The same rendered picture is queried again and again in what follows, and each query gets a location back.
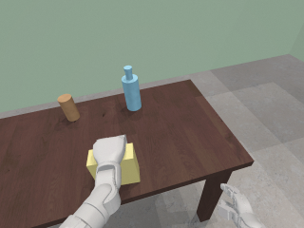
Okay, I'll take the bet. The robot right hand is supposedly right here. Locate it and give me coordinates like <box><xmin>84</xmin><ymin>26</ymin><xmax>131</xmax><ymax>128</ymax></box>
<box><xmin>218</xmin><ymin>183</ymin><xmax>254</xmax><ymax>228</ymax></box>

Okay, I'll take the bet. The robot left hand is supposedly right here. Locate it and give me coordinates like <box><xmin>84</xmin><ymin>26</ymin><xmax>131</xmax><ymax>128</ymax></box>
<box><xmin>92</xmin><ymin>134</ymin><xmax>127</xmax><ymax>165</ymax></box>

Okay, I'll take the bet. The left robot forearm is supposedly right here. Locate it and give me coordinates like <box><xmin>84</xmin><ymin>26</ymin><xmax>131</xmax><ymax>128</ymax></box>
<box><xmin>59</xmin><ymin>161</ymin><xmax>122</xmax><ymax>228</ymax></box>

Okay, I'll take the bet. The right robot forearm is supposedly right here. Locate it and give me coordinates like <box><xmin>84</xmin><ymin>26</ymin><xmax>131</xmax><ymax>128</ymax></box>
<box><xmin>237</xmin><ymin>212</ymin><xmax>267</xmax><ymax>228</ymax></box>

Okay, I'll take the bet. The sponge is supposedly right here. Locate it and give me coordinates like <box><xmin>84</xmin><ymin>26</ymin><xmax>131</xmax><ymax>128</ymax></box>
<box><xmin>86</xmin><ymin>143</ymin><xmax>141</xmax><ymax>185</ymax></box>

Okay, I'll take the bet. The table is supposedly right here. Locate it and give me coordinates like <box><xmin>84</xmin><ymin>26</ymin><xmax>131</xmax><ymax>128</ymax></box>
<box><xmin>0</xmin><ymin>79</ymin><xmax>254</xmax><ymax>228</ymax></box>

